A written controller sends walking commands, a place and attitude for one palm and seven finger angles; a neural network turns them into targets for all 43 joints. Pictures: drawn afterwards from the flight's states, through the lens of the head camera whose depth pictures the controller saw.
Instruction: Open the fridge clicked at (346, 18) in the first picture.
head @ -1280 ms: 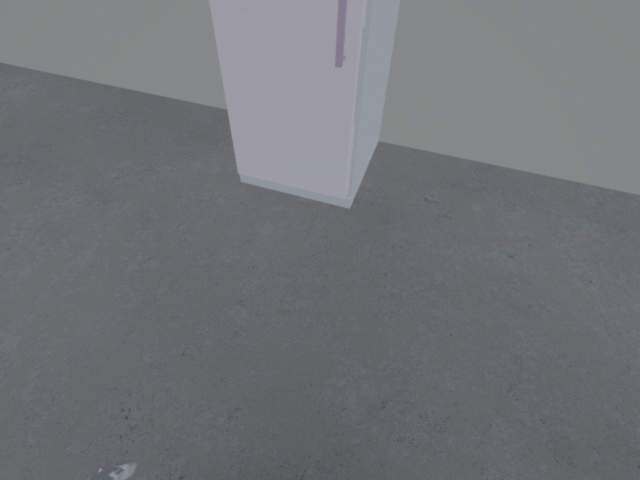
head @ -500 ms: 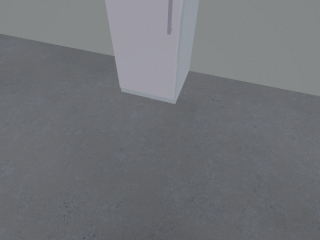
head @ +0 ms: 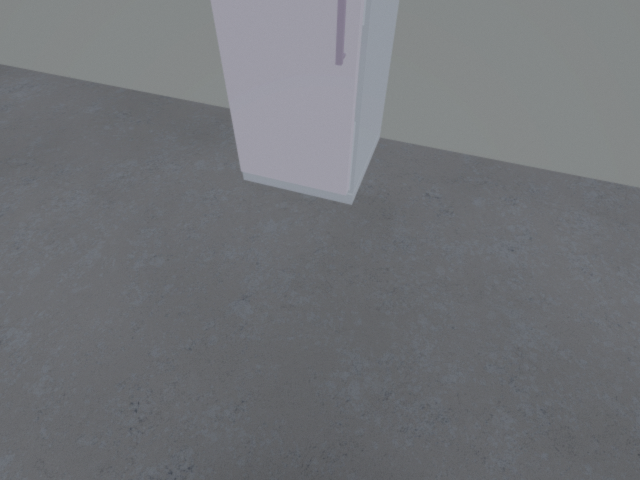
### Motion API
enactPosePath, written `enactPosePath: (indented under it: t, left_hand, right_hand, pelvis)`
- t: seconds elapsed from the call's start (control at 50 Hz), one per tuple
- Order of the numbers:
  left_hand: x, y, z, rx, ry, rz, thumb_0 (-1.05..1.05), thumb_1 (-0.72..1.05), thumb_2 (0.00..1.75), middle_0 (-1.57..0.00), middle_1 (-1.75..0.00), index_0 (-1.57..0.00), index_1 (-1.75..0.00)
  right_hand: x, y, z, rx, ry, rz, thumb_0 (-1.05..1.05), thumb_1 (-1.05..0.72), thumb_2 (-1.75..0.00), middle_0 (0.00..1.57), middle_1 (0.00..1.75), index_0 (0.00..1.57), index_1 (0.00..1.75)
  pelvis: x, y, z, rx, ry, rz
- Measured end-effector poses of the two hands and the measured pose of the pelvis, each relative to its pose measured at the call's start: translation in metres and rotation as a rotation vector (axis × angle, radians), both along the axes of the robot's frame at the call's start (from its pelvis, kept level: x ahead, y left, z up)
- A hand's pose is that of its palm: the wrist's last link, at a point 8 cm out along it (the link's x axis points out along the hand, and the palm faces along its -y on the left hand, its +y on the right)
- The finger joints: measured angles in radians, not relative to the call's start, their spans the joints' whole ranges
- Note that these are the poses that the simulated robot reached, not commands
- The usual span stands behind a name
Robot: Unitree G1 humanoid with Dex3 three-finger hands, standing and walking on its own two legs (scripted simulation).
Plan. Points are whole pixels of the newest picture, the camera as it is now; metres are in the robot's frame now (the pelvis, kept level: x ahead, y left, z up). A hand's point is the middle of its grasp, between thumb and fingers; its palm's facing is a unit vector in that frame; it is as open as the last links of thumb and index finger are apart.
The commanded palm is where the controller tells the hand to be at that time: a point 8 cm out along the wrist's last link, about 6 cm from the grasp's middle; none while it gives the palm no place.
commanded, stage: look at it before walking up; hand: right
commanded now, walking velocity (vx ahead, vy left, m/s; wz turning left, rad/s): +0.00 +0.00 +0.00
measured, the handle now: (344, 0) +1.35 +0.00 +0.10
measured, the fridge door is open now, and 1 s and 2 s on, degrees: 0 0 0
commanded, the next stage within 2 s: walk to a spot facing it in 0.36 s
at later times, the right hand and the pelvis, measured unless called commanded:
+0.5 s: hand out of the picture +0.08 -0.24 -0.16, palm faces -0.03 +0.94 -0.33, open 7.3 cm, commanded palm none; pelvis +0.01 +0.00 +0.00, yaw +0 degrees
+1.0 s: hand out of the picture +0.10 -0.13 -0.17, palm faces -0.16 +0.97 -0.19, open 7.3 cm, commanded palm none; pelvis +0.10 +0.05 -0.01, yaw +14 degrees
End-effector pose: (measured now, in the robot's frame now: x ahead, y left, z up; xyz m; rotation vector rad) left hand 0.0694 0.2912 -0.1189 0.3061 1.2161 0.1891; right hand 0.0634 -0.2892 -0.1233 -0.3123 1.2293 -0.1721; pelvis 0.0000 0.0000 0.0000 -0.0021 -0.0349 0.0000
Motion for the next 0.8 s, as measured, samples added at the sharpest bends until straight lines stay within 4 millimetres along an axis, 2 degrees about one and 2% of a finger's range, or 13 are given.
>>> enactPosePath:
  t: [0.36, 0.52, 0.6, 0.7, 0.8]
  left_hand:
    - [0.018, 0.000, 0.002, -0.003, -0.022, -0.012, 0.00, 0.90, 0.90, -0.20, -0.30, -0.20, -0.30]
    - [0.019, 0.000, 0.002, 0.001, -0.020, -0.013, 0.00, 0.90, 0.90, -0.20, -0.30, -0.20, -0.30]
    - [0.012, -0.007, -0.005, -0.018, -0.010, 0.012, 0.00, 0.90, 0.90, -0.20, -0.30, -0.20, -0.30]
    - [-0.007, -0.015, -0.020, -0.070, 0.011, 0.096, 0.00, 0.90, 0.90, -0.20, -0.30, -0.20, -0.30]
    - [-0.035, -0.008, -0.041, -0.113, 0.069, 0.198, 0.00, 0.90, 0.90, -0.20, -0.30, -0.20, -0.30]
  right_hand:
    - [0.009, -0.001, 0.003, -0.009, -0.010, -0.003, 0.00, -0.91, -0.90, 0.20, 0.30, 0.20, 0.30]
    - [0.011, 0.001, 0.002, -0.007, -0.010, -0.003, 0.00, -0.91, -0.90, 0.20, 0.30, 0.20, 0.30]
    - [0.006, 0.010, -0.006, 0.017, 0.029, -0.002, 0.00, -0.91, -0.90, 0.20, 0.30, 0.20, 0.30]
    - [0.000, 0.031, -0.017, 0.063, 0.114, 0.020, 0.00, -0.91, -0.90, 0.20, 0.30, 0.20, 0.30]
    - [0.018, 0.064, -0.023, 0.084, 0.150, 0.063, 0.00, -0.91, -0.90, 0.20, 0.30, 0.20, 0.30]
  pelvis:
    - [0.008, 0.001, 0.001, -0.001, -0.001, -0.001]
    - [0.009, 0.001, 0.001, 0.000, 0.002, 0.003]
    - [0.015, 0.002, -0.002, -0.001, 0.007, 0.035]
    - [0.031, 0.008, -0.009, -0.013, 0.018, 0.102]
    - [0.051, 0.027, -0.018, -0.013, 0.013, 0.167]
